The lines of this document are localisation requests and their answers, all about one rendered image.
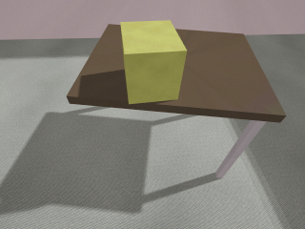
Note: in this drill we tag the table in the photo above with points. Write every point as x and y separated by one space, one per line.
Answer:
221 78

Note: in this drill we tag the carton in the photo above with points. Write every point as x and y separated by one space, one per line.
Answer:
154 60

